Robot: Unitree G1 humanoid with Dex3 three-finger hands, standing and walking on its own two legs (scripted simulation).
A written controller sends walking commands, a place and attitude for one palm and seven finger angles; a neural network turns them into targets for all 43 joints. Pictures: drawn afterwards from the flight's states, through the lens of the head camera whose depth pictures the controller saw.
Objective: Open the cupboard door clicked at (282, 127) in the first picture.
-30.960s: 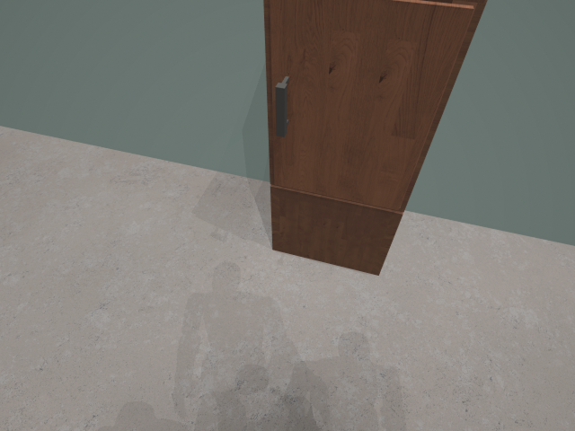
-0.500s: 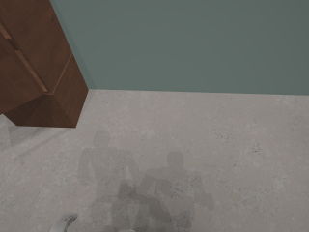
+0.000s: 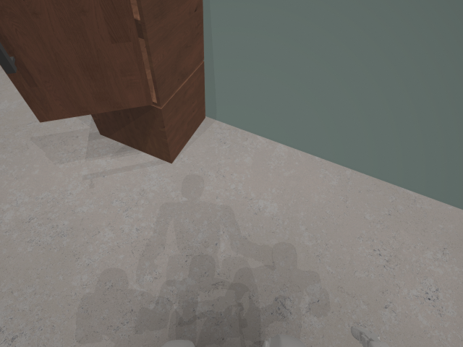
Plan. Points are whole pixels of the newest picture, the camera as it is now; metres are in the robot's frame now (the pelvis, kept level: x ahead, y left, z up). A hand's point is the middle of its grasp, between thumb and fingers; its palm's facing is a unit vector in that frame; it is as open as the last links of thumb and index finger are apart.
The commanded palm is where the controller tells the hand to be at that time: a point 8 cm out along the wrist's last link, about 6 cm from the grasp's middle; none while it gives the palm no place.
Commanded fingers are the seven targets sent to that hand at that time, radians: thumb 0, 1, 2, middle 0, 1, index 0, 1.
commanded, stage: turn to face it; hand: left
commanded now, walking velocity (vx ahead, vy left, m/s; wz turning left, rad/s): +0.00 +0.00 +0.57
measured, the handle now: out of the picture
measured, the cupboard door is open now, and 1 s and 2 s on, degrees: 42 42 42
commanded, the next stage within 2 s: take the last steps up to it in 0.50 s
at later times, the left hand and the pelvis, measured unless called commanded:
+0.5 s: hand out of the picture +0.04 +0.15 -0.15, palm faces +0.26 -0.94 -0.23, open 7.4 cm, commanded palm none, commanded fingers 0.00 0.90 0.90 -0.20 -0.30 -0.20 -0.30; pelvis +0.02 -0.05 +0.01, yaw +15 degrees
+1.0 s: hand out of the picture +0.04 +0.18 -0.15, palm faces +0.45 -0.86 -0.24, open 7.4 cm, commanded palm none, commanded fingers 0.00 0.90 0.90 -0.20 -0.30 -0.20 -0.30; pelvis +0.06 -0.03 +0.00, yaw +25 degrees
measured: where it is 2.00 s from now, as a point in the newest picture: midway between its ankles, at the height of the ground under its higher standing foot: (168, 306)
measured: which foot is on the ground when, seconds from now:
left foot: down 0.00-0.26, up 0.28-0.60, down 0.62-0.94, up 0.96-1.00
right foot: up 0.00-0.24, down 0.26-0.62, up 0.64-0.92, down 0.94-1.00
